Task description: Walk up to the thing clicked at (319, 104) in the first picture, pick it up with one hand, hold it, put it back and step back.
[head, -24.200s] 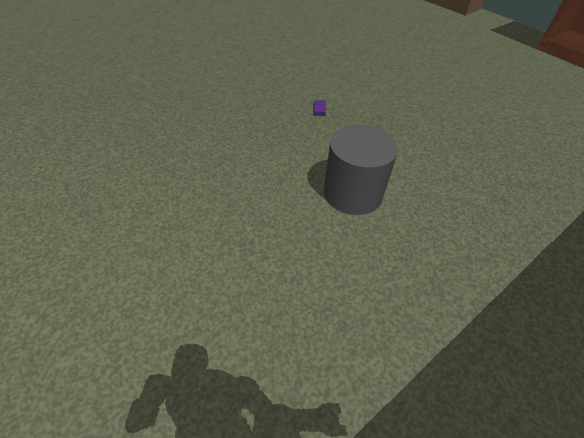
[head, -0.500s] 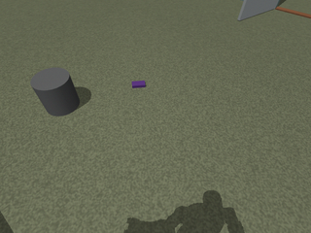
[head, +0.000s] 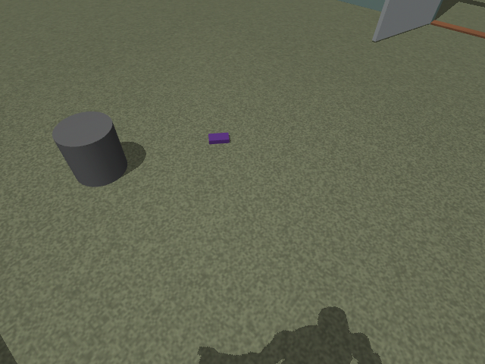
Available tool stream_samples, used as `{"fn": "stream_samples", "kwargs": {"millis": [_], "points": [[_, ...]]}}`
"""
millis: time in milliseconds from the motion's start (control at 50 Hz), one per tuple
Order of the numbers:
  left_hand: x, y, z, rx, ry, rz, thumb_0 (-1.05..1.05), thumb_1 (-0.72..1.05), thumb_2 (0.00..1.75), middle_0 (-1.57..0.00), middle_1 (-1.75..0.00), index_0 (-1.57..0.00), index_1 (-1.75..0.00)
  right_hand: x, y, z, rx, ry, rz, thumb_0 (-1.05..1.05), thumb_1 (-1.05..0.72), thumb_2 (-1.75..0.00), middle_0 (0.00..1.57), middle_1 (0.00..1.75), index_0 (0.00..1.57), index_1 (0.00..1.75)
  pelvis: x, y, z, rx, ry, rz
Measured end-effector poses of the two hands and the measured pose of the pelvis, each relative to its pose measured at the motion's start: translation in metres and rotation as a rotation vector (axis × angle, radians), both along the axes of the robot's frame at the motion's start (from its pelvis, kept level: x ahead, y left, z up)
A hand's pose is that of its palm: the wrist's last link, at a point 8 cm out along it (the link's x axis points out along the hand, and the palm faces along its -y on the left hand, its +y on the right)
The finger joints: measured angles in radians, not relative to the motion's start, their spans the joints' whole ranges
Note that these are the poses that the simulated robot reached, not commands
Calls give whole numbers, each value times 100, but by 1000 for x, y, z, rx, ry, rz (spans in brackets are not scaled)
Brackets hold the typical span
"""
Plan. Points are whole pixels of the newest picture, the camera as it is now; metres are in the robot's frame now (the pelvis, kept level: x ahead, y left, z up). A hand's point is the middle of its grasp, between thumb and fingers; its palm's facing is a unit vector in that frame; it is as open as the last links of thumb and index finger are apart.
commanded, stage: walk up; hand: left
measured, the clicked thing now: (218, 138) +1.53 +0.18 -0.77
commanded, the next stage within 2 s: none
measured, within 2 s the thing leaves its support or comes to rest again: neither
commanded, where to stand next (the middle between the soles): +1.13 -0.07 m, yaw -3 degrees
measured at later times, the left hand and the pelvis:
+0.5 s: hand (69, 336) +0.20 +0.34 -0.16, palm faces -0.08 -0.95 -0.30, open 7.4 cm; pelvis +0.13 +0.07 +0.00, yaw -3 degrees
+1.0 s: hand (153, 205) +0.50 +0.24 -0.13, palm faces -0.09 -0.93 -0.37, open 7.4 cm; pelvis +0.39 -0.01 +0.00, yaw -6 degrees
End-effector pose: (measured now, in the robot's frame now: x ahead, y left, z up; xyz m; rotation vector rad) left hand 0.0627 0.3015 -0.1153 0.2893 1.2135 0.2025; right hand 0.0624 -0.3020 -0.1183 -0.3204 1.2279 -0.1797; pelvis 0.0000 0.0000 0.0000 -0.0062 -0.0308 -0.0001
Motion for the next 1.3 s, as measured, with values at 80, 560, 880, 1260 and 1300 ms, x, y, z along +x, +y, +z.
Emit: {"fn": "stream_samples", "kwargs": {"millis": [80,560,880,1260,1300], "points": [[-6,18,4,3,-39,35,0,91,89,-21,-30,-20,-30,13,-5,9,-30,11,35,1,-90,-90,20,30,20,30,9,9,0,5,7,23],[175,77,-2,-15,-1,-111,0,91,90,-21,-30,-20,-30,86,43,20,-54,-25,-114,1,-90,-90,20,30,21,30,160,60,-4,28,-24,-61],[411,-18,23,27,-202,-169,0,91,90,-21,-30,-20,-30,271,-15,-15,23,14,-98,1,-90,-90,20,30,20,30,335,-7,-11,39,-5,-89],[519,18,-33,18,13,-69,1,91,90,-21,-30,-20,-30,555,-15,10,-70,-165,48,1,-90,-90,20,30,20,30,537,3,-31,6,3,-69],[540,14,-30,8,31,-95,1,91,90,-21,-30,-20,-30,569,-11,15,-64,-193,19,1,-90,-90,20,30,20,30,554,5,-26,-4,-2,-72]]}}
